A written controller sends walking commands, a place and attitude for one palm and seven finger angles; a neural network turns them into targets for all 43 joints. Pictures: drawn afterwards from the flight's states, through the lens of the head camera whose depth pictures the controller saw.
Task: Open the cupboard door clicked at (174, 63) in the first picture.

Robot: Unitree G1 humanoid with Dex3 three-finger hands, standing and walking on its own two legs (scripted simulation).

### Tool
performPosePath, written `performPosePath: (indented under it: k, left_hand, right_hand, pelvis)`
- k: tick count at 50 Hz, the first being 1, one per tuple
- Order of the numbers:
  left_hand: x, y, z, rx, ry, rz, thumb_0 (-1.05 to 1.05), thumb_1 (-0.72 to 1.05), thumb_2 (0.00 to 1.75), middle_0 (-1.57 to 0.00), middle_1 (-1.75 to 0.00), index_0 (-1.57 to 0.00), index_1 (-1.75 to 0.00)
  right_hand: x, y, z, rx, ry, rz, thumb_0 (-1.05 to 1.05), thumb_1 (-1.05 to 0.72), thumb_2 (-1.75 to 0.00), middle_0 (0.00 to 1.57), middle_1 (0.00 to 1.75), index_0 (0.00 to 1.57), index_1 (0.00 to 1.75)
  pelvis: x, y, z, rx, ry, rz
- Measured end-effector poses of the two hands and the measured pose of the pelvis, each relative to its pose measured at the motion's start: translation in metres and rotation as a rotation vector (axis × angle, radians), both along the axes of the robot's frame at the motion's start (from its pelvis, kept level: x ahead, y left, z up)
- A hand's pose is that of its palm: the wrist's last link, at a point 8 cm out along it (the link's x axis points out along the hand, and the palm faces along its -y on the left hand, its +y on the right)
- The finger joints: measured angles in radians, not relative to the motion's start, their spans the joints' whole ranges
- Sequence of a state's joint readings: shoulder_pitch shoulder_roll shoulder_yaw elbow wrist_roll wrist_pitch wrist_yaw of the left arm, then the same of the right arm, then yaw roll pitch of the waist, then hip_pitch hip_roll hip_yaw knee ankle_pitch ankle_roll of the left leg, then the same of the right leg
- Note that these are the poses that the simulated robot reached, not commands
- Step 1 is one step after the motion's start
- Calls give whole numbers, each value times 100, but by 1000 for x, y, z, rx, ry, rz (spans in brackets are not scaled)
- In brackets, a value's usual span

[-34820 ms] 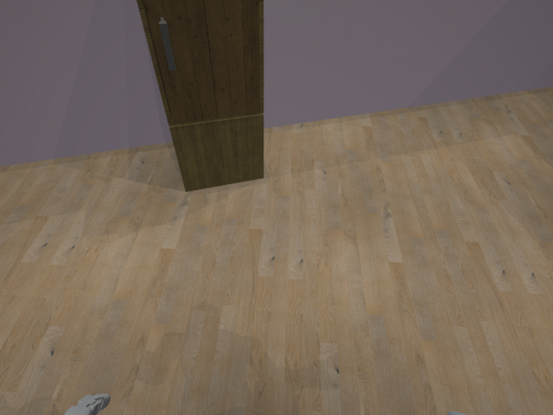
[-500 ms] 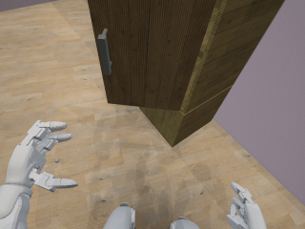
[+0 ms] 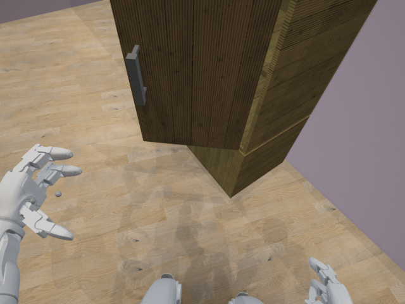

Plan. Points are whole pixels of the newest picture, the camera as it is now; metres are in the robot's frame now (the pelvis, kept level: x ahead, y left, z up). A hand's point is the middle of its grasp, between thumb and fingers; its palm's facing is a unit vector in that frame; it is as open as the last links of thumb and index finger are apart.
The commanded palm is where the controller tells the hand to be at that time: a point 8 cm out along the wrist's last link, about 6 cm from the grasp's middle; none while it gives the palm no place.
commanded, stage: raise the hand with hooked fingers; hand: left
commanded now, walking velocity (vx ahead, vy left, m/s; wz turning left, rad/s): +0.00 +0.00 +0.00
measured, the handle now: (138, 76) +0.64 +0.21 +0.04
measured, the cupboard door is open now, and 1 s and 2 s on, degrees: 49 49 49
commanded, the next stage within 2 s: move the hooked fingers beside the handle in 0.42 s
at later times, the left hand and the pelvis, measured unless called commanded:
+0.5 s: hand (73, 199) +0.28 +0.25 +0.06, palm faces -0.01 -1.00 -0.03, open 14.0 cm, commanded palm +0.26 +0.30 +0.06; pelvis -0.01 -0.02 +0.00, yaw +0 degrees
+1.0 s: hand (88, 157) +0.37 +0.25 +0.06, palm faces -0.03 -1.00 +0.00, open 14.0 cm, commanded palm +0.35 +0.30 +0.05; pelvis -0.01 -0.01 -0.01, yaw -1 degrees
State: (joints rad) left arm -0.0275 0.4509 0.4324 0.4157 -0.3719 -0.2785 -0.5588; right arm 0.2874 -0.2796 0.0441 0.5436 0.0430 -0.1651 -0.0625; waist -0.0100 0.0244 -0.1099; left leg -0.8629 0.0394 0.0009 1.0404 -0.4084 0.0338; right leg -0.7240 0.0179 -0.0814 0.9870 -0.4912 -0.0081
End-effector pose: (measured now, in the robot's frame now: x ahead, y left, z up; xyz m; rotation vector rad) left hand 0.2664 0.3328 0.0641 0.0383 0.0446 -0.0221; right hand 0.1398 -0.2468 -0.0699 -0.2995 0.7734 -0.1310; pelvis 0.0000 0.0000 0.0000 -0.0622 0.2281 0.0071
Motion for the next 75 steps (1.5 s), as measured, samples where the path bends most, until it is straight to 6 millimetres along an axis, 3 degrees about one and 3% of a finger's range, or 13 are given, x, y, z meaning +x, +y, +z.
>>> performPosePath:
  k: [11, 22, 31, 46, 75]
  left_hand:
    - [-4, -23, -7, -5, -30, 8, -1, -50, 30, -30, -120, -30, -120]
    - [-10, -29, -1, -1, -34, 12, -1, -50, 30, -30, -120, -31, -120]
    - [-3, -30, -5, -12, -38, 9, -1, -50, 30, -30, -120, -31, -120]
    - [67, -28, -3, -28, -43, -26, -1, -50, 30, -30, -120, -30, -120]
    - [174, -17, -8, -42, -31, 13, -1, -50, 30, -30, -120, -30, -120]
  right_hand:
    - [-11, -20, -3, -6, 5, -22, 2, -90, -90, 20, 30, 21, 30]
    - [-3, -18, -7, 29, -24, -11, 2, -90, -90, 20, 30, 21, 30]
    - [0, -19, -10, 18, -25, -2, 2, -90, -90, 20, 30, 21, 30]
    - [-29, -21, -22, -11, 87, -62, 2, -90, -90, 20, 30, 21, 30]
    - [-108, -28, -44, -55, 402, -200, 1, -90, -90, 20, 30, 21, 30]
  pelvis:
    - [-4, -12, -3, 12, 1, -11]
    - [-5, -20, -4, 17, -9, -9]
    - [-6, -20, -7, 17, -4, -9]
    - [-6, -12, -11, 9, 33, -16]
    - [-4, -3, -25, -5, 133, -45]
